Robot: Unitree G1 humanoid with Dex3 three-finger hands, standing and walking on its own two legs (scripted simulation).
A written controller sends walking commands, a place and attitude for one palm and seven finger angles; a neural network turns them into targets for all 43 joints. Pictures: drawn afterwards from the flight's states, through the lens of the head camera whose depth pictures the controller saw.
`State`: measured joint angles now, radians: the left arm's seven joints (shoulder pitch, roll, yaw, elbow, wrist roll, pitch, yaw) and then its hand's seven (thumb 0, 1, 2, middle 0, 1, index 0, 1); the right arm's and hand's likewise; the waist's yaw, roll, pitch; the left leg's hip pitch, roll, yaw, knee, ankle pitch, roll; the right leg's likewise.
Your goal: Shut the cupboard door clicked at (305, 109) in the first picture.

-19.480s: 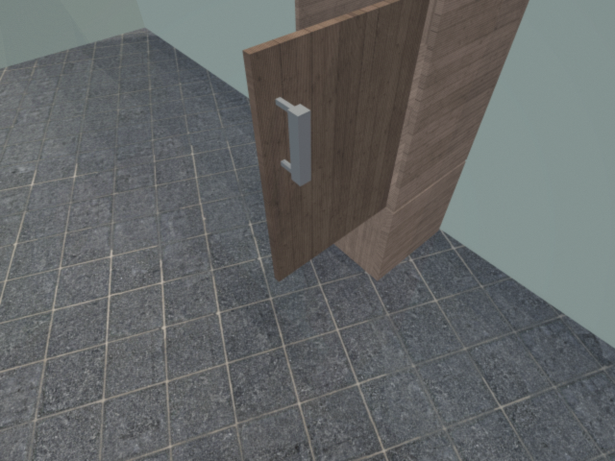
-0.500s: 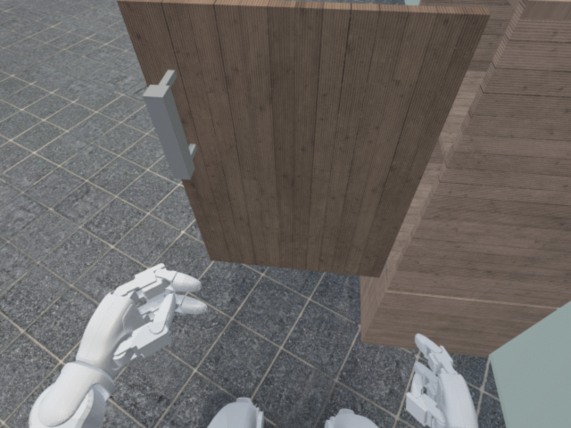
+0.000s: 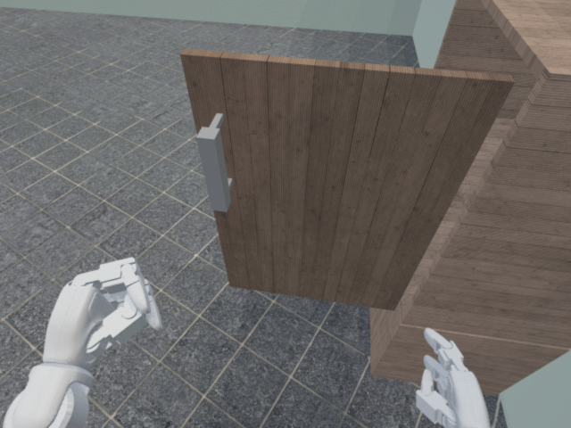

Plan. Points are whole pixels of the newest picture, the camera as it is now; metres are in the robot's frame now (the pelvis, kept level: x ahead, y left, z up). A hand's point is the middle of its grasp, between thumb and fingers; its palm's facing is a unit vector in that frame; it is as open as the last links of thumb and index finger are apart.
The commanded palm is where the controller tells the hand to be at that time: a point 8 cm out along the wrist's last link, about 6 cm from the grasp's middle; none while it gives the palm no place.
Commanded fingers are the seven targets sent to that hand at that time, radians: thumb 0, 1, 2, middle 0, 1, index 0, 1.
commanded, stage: raise the hand and make a fist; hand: left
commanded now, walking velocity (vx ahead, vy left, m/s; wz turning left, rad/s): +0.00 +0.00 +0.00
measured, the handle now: (219, 163) +0.47 +0.15 +0.13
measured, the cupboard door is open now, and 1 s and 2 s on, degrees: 90 90 90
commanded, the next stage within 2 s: bring the fist close to the handle in 0.68 s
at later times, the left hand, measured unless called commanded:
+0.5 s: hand (158, 300) +0.23 +0.17 +0.12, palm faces -0.08 -1.00 -0.04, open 3.1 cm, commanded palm +0.20 +0.23 +0.13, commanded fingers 0.00 0.90 0.90 -1.30 -1.50 -1.30 -1.50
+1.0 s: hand (158, 280) +0.25 +0.17 +0.14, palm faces +0.01 -1.00 -0.07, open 3.1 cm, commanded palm +0.23 +0.21 +0.13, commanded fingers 0.00 0.90 0.90 -1.30 -1.50 -1.30 -1.50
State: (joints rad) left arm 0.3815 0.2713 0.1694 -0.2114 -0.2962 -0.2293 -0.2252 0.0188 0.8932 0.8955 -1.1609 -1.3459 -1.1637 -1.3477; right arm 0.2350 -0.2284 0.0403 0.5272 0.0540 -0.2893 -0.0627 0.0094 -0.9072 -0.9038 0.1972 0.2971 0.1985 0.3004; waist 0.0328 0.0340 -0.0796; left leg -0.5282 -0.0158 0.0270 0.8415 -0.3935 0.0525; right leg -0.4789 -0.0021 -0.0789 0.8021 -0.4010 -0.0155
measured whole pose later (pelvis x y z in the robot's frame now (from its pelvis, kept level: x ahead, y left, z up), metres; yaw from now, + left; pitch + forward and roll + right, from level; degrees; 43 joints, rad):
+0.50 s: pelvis +0.00 -0.01 +0.02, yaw +0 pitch +1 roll -1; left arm 0.28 0.29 0.18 -0.14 -0.30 0.00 -0.32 0.01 0.90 0.90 -1.30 -1.50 -1.30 -1.50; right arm 0.26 -0.26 0.06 0.58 0.06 -0.27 -0.07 0.01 -0.91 -0.90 0.20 0.30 0.20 0.30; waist 0.03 0.05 -0.03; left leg -0.35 -0.02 0.03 0.65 -0.31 0.04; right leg -0.31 0.00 -0.07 0.63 -0.32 -0.02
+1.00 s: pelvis -0.01 -0.03 +0.02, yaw +0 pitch +0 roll -1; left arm 0.14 0.29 0.21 -0.02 -0.30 -0.10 -0.27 0.02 0.89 0.90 -1.30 -1.50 -1.30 -1.50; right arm 0.24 -0.26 0.06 0.62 0.06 -0.29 -0.08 0.01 -0.91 -0.90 0.20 0.30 0.20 0.30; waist 0.04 0.05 -0.01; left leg -0.36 0.00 0.01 0.67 -0.30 0.01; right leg -0.32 0.02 -0.09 0.64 -0.33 -0.05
